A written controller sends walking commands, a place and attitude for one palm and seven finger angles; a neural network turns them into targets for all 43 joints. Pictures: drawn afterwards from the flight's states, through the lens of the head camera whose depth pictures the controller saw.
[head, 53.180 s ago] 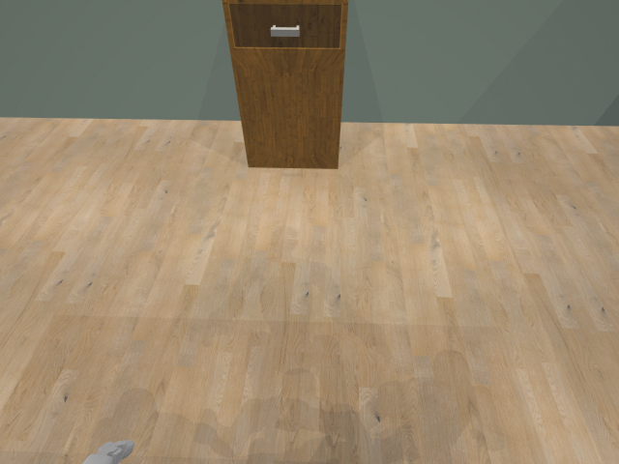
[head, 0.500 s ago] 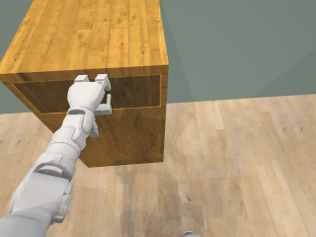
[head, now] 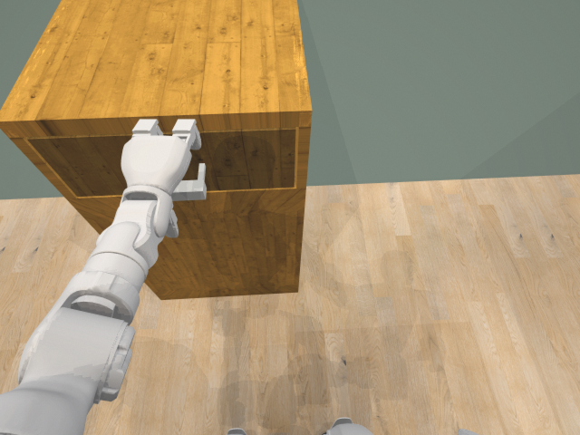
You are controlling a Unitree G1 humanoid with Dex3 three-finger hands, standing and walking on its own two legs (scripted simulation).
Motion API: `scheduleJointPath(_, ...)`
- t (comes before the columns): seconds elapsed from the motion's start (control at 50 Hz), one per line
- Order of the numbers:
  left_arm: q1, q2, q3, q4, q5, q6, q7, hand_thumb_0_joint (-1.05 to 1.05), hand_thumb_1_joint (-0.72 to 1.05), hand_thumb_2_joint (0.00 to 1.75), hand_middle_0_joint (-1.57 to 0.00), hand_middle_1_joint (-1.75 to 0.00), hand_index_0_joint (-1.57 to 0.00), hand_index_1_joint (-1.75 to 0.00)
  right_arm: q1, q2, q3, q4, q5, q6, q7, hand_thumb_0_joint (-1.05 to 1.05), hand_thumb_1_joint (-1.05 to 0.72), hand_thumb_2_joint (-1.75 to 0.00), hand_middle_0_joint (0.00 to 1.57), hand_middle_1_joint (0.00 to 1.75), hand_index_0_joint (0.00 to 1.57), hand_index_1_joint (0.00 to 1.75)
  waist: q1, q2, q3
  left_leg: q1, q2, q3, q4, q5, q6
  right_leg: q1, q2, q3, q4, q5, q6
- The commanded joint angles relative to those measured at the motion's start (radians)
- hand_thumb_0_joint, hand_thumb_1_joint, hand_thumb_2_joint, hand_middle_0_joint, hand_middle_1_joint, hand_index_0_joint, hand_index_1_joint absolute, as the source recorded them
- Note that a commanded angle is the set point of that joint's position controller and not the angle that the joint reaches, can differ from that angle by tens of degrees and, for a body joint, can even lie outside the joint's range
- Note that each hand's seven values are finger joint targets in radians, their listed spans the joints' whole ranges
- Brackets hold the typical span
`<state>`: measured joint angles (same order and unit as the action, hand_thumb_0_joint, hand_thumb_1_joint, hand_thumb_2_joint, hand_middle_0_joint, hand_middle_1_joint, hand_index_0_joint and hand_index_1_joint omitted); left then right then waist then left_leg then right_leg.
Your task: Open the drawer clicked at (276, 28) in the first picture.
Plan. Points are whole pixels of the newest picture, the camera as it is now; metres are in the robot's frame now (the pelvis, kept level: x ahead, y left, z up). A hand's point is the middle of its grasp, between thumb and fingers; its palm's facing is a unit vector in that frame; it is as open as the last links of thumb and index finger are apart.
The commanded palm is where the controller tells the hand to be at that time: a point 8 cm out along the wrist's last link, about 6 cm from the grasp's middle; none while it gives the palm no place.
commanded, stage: move the hooked fingers above the handle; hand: left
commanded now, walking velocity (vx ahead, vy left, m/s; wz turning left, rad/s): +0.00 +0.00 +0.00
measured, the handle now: (174, 180) +0.53 +0.19 -0.03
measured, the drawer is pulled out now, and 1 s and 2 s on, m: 0.00 0.00 0.00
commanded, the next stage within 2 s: none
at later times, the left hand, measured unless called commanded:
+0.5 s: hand (147, 179) +0.49 +0.21 +0.03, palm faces +0.08 +0.03 -1.00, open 13.9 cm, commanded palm +0.45 +0.20 +0.08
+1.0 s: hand (135, 195) +0.47 +0.23 +0.01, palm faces -0.12 +0.05 -0.99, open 13.9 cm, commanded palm +0.45 +0.19 +0.08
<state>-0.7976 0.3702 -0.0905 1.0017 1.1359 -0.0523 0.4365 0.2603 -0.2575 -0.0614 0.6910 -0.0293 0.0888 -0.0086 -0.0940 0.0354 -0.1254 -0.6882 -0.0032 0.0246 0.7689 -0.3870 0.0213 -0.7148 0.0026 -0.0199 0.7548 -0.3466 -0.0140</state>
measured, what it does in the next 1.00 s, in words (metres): stands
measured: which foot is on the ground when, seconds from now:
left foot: down 0.00-1.00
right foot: down 0.00-1.00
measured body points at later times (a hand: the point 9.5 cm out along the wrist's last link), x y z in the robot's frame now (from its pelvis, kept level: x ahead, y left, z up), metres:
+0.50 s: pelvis +0.00 +0.00 +0.00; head +0.10 -0.02 +0.44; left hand +0.48 +0.20 +0.08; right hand +0.02 -0.27 -0.14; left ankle -0.02 +0.11 -0.71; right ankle +0.00 -0.11 -0.71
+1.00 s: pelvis +0.00 +0.01 +0.00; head +0.10 -0.01 +0.44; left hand +0.47 +0.22 +0.07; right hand +0.04 -0.26 -0.14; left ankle -0.02 +0.11 -0.71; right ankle +0.00 -0.11 -0.71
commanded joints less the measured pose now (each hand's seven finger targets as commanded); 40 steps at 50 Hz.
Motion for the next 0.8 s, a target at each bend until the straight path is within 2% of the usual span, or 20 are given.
scheduleJointPath(0.0, -0.418, 0.285, 0.11, -0.016, -0.016, 0.162, 0.06, 0.0, -0.5, 0.3, -0.3, -1.2, -0.3, -1.2, 0.124, -0.137, -0.036, -0.048, 0.005, -0.004, 0.004, 0.0, -0.9, -0.9, 0.2, 0.3, 0.2, 0.3, 0.01, 0.006, -0.431, 0.172, -0.032, 0.013, -0.069, 0.387, 0.007, 0.27, 0.041, -0.006, -0.058, 0.35, -0.028)
scheduleJointPath(0.06, -0.41, 0.219, 0.026, 0.029, -0.054, 0.209, -0.036, 0.0, -0.5, 0.3, -0.3, -1.2, -0.3, -1.2, 0.151, -0.149, -0.042, -0.065, 0.026, 0.003, -0.007, 0.0, -0.9, -0.9, 0.2, 0.3, 0.2, 0.3, -0.027, -0.088, -0.448, 0.176, -0.025, 0.027, -0.079, 0.374, 0.019, 0.329, 0.035, 0.01, -0.091, 0.413, -0.008)
scheduleJointPath(0.12, -0.435, 0.121, -0.057, -0.095, -0.108, 0.125, -0.148, 0.0, -0.5, 0.3, -0.3, -1.2, -0.3, -1.2, 0.161, -0.153, -0.052, -0.079, 0.025, -0.005, -0.024, 0.0, -0.9, -0.9, 0.2, 0.3, 0.2, 0.3, -0.052, -0.103, -0.478, 0.238, -0.022, 0.016, -0.077, 0.4, 0.033, 0.349, 0.029, 0.022, -0.109, 0.454, 0.0)
scheduleJointPath(0.16, -0.437, 0.159, -0.026, -0.195, -0.116, 0.024, -0.19, 0.0, -0.5, 0.3, -0.3, -1.2, -0.3, -1.2, 0.168, -0.153, -0.056, -0.074, 0.016, -0.012, -0.04, 0.0, -0.9, -0.9, 0.2, 0.3, 0.2, 0.3, -0.048, -0.095, -0.472, 0.261, -0.02, 0.003, -0.072, 0.407, 0.038, 0.337, 0.027, 0.029, -0.108, 0.452, -0.001)
scheduleJointPath(0.2, -0.462, 0.168, -0.021, -0.286, -0.107, -0.073, -0.192, 0.0, -0.5, 0.3, -0.3, -1.2, -0.3, -1.2, 0.178, -0.139, -0.057, -0.067, 0.009, -0.02, -0.049, 0.0, -0.9, -0.9, 0.2, 0.3, 0.2, 0.3, -0.044, -0.047, -0.454, 0.272, -0.021, -0.009, -0.059, 0.428, 0.036, 0.298, 0.026, 0.031, -0.096, 0.441, -0.008)
scheduleJointPath(0.26, -0.407, 0.314, 0.128, -0.285, -0.046, -0.141, -0.095, 0.0, -0.5, 0.3, -0.3, -1.2, -0.3, -1.2, 0.191, -0.133, -0.055, -0.042, 0.0, -0.018, -0.042, 0.0, -0.9, -0.9, 0.2, 0.3, 0.2, 0.3, 0.002, 0.029, -0.424, 0.232, -0.02, -0.017, -0.037, 0.437, 0.026, 0.225, 0.034, 0.021, -0.058, 0.387, -0.023)
scheduleJointPath(0.3, -0.403, 0.425, 0.236, -0.271, -0.02, -0.122, -0.002, 0.0, -0.5, 0.3, -0.3, -1.2, -0.3, -1.2, 0.176, -0.135, -0.046, -0.031, -0.007, -0.014, -0.028, 0.0, -0.9, -0.9, 0.2, 0.3, 0.2, 0.3, 0.038, 0.048, -0.404, 0.155, -0.026, -0.017, -0.029, 0.436, 0.018, 0.224, 0.034, 0.012, -0.025, 0.375, -0.033)
scheduleJointPath(0.34, -0.338, 0.418, 0.25, -0.209, -0.008, -0.048, 0.079, 0.0, -0.5, 0.3, -0.3, -1.2, -0.3, -1.2, 0.151, -0.129, -0.042, -0.037, -0.009, -0.008, -0.011, 0.0, -0.9, -0.9, 0.2, 0.3, 0.2, 0.3, 0.052, 0.041, -0.399, 0.108, -0.034, 0.002, -0.023, 0.427, 0.012, 0.234, 0.037, 0.005, -0.012, 0.382, -0.034)
scheduleJointPath(0.38, -0.338, 0.389, 0.216, -0.161, -0.002, 0.046, 0.122, 0.0, -0.5, 0.3, -0.3, -1.2, -0.3, -1.2, 0.141, -0.131, -0.041, -0.04, -0.008, -0.005, 0.002, 0.0, -0.9, -0.9, 0.2, 0.3, 0.2, 0.3, 0.05, 0.051, -0.424, 0.111, -0.034, 0.018, -0.03, 0.436, 0.004, 0.246, 0.04, -0.004, -0.012, 0.393, -0.033)
scheduleJointPath(0.42, -0.302, 0.344, 0.177, -0.093, -0.006, 0.136, 0.107, 0.0, -0.5, 0.3, -0.3, -1.2, -0.3, -1.2, 0.149, -0.138, -0.049, -0.041, -0.001, 0.004, 0.016, 0.0, -0.9, -0.9, 0.2, 0.3, 0.2, 0.3, 0.048, 0.041, -0.495, 0.155, -0.027, 0.028, -0.036, 0.487, 0.001, 0.29, 0.042, -0.008, -0.017, 0.447, -0.028)
scheduleJointPath(0.44, -0.298, 0.274, 0.115, -0.07, -0.019, 0.176, 0.077, 0.0, -0.5, 0.3, -0.3, -1.2, -0.3, -1.2, 0.16, -0.14, -0.056, -0.046, 0.008, 0.008, 0.02, 0.0, -0.9, -0.9, 0.2, 0.3, 0.2, 0.3, 0.031, 0.015, -0.504, 0.184, -0.02, 0.029, -0.042, 0.504, 0.002, 0.298, 0.044, -0.01, -0.033, 0.467, -0.024)
scheduleJointPath(0.48, -0.317, 0.245, 0.073, -0.06, -0.059, 0.212, 0.004, 0.0, -0.5, 0.3, -0.3, -1.2, -0.3, -1.2, 0.167, -0.153, -0.06, -0.049, 0.026, 0.016, 0.015, 0.0, -0.9, -0.9, 0.2, 0.3, 0.2, 0.3, 0.005, -0.059, -0.493, 0.212, -0.013, 0.034, -0.063, 0.475, 0.012, 0.333, 0.041, -0.001, -0.075, 0.471, -0.011)
scheduleJointPath(0.5, -0.354, 0.209, 0.037, -0.081, -0.084, 0.207, -0.037, 0.0, -0.5, 0.3, -0.3, -1.2, -0.3, -1.2, 0.167, -0.157, -0.063, -0.056, 0.029, 0.018, 0.006, 0.0, -0.9, -0.9, 0.2, 0.3, 0.2, 0.3, -0.022, -0.09, -0.492, 0.232, -0.011, 0.023, -0.072, 0.465, 0.017, 0.344, 0.038, 0.004, -0.09, 0.469, -0.007)
scheduleJointPath(0.54, -0.421, 0.137, -0.038, -0.191, -0.12, 0.152, -0.117, 0.0, -0.5, 0.3, -0.3, -1.2, -0.3, -1.2, 0.159, -0.159, -0.069, -0.065, 0.029, 0.014, -0.013, 0.0, -0.9, -0.9, 0.2, 0.3, 0.2, 0.3, -0.049, -0.102, -0.487, 0.286, -0.012, 0.012, -0.086, 0.436, 0.031, 0.343, 0.034, 0.013, -0.121, 0.453, 0.001)
scheduleJointPath(0.6, -0.483, 0.106, -0.086, -0.367, -0.132, -0.007, -0.188, 0.0, -0.5, 0.3, -0.3, -1.2, -0.3, -1.2, 0.148, -0.146, -0.066, -0.072, 0.016, -0.009, -0.046, 0.0, -0.9, -0.9, 0.2, 0.3, 0.2, 0.3, -0.065, -0.044, -0.439, 0.362, -0.01, -0.017, -0.087, 0.439, 0.036, 0.276, 0.031, 0.015, -0.131, 0.393, -0.004)
scheduleJointPath(0.64, -0.447, 0.163, -0.026, -0.362, -0.093, -0.088, -0.172, 0.0, -0.5, 0.3, -0.3, -1.2, -0.3, -1.2, 0.161, -0.138, -0.065, -0.052, 0.011, -0.016, -0.054, 0.0, -0.9, -0.9, 0.2, 0.3, 0.2, 0.3, -0.044, 0.009, -0.383, 0.382, -0.005, -0.036, -0.072, 0.455, 0.027, 0.182, 0.034, 0.007, -0.112, 0.333, -0.015)
scheduleJointPath(0.66, -0.453, 0.152, -0.029, -0.358, -0.074, -0.111, -0.147, 0.0, -0.5, 0.3, -0.3, -1.2, -0.3, -1.2, 0.162, -0.13, -0.058, -0.048, 0.009, -0.017, -0.051, 0.0, -0.9, -0.9, 0.2, 0.3, 0.2, 0.3, -0.04, 0.035, -0.36, 0.368, -0.005, -0.042, -0.064, 0.452, 0.021, 0.145, 0.035, 0.001, -0.101, 0.304, -0.019)
scheduleJointPath(0.7, -0.445, 0.282, 0.096, -0.288, -0.03, -0.114, -0.067, 0.0, -0.5, 0.3, -0.3, -1.2, -0.3, -1.2, 0.16, -0.131, -0.049, -0.036, 0.007, -0.016, -0.04, 0.0, -0.9, -0.9, 0.2, 0.3, 0.2, 0.3, -0.002, 0.056, -0.309, 0.277, -0.012, -0.045, -0.062, 0.403, 0.009, 0.117, 0.039, -0.011, -0.074, 0.25, -0.035)
scheduleJointPath(0.74, -0.407, 0.292, 0.135, -0.171, -0.007, -0.056, 0.02, 0.0, -0.5, 0.3, -0.3, -1.2, -0.3, -1.2, 0.139, -0.125, -0.036, -0.034, 0.003, -0.018, -0.02, 0.0, -0.9, -0.9, 0.2, 0.3, 0.2, 0.3, 0.011, 0.054, -0.265, 0.192, -0.017, -0.039, -0.059, 0.352, 0.003, 0.085, 0.044, -0.024, -0.048, 0.209, -0.043)
scheduleJointPath(0.78, -0.374, 0.311, 0.152, -0.091, -0.006, 0.039, 0.079, 0.0, -0.5, 0.3, -0.3, -1.2, -0.3, -1.2, 0.115, -0.131, -0.026, -0.048, -0.001, -0.015, -0.007, 0.0, -0.9, -0.9, 0.2, 0.3, 0.2, 0.3, 0.027, 0.037, -0.277, 0.133, -0.027, -0.012, -0.063, 0.319, 0.001, 0.12, 0.044, -0.022, -0.045, 0.206, -0.042)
